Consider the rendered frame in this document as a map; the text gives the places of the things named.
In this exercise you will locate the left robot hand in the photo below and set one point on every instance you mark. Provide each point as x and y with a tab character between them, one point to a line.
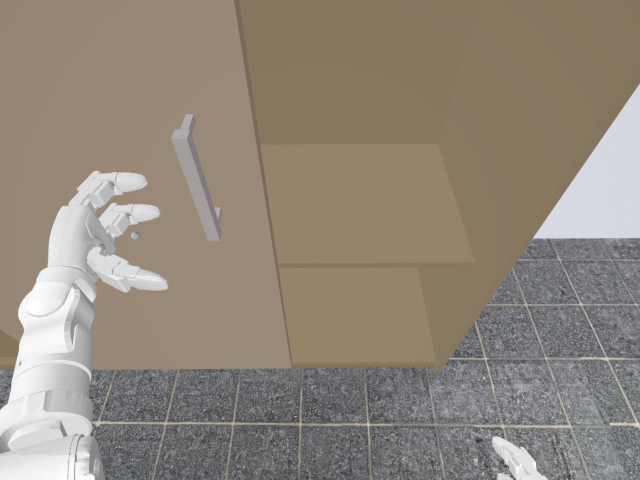
77	231

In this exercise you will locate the robot left forearm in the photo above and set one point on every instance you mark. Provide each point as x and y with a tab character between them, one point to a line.
49	397

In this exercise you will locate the right robot hand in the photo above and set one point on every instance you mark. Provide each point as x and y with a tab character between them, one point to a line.
521	464

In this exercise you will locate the handle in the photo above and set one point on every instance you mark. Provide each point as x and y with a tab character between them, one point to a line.
188	157

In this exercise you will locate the wardrobe door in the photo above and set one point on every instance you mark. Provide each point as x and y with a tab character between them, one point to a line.
9	347
101	85

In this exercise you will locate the left robot upper arm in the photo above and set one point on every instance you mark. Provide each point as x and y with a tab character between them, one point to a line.
74	457

